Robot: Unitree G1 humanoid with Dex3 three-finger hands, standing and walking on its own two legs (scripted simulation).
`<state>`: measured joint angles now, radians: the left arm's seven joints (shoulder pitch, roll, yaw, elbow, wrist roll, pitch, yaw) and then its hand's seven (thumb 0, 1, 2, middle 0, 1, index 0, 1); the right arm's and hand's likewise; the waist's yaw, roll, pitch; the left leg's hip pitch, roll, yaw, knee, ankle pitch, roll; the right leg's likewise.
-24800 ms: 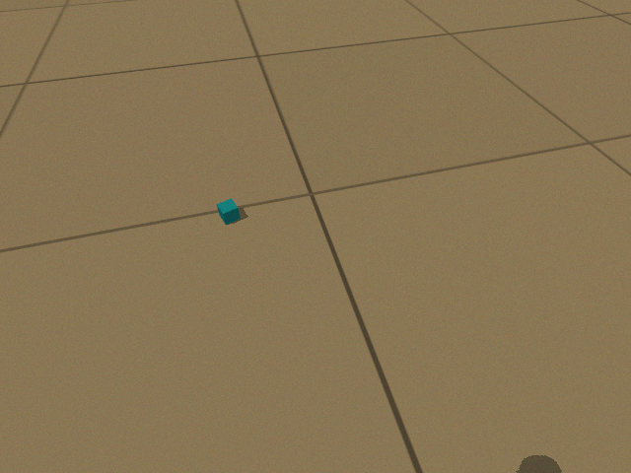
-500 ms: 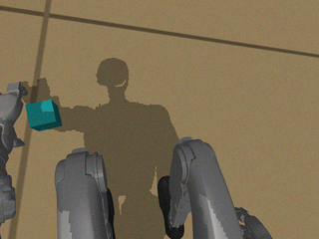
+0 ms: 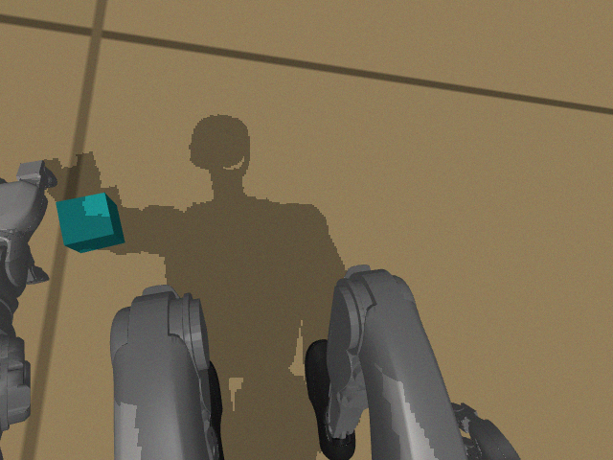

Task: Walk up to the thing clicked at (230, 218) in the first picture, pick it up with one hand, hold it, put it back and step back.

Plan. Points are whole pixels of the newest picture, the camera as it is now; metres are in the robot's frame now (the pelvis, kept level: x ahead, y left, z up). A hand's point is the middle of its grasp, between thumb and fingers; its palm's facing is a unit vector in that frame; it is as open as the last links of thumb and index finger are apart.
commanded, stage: approach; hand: left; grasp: from above
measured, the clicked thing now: (92, 223) +0.45 +0.31 -0.30
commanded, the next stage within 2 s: rest palm in 0.52 s
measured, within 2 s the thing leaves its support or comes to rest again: neither
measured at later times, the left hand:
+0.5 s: hand (80, 189) +0.47 +0.29 -0.17, palm faces -0.40 -0.09 -0.91, open 13.7 cm
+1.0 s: hand (74, 233) +0.42 +0.31 -0.24, palm faces -0.43 -0.12 -0.90, open 14.0 cm
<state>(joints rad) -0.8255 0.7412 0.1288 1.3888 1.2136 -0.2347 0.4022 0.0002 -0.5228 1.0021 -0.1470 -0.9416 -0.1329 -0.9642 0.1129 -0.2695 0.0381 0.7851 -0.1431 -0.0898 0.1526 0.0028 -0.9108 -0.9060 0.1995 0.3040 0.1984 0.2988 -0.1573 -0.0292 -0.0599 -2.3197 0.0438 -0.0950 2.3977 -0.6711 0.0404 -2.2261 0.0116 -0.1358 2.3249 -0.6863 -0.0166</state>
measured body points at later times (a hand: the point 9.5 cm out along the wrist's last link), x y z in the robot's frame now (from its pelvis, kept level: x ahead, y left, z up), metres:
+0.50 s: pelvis +0.00 +0.00 -0.01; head +0.24 +0.05 +0.37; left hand +0.48 +0.29 -0.12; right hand +0.04 -0.27 -0.12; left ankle +0.08 +0.12 -0.30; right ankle +0.10 -0.11 -0.30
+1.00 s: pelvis +0.00 +0.00 -0.03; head +0.24 +0.11 +0.34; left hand +0.44 +0.32 -0.19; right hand +0.11 -0.27 -0.11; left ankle +0.08 +0.12 -0.30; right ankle +0.10 -0.11 -0.30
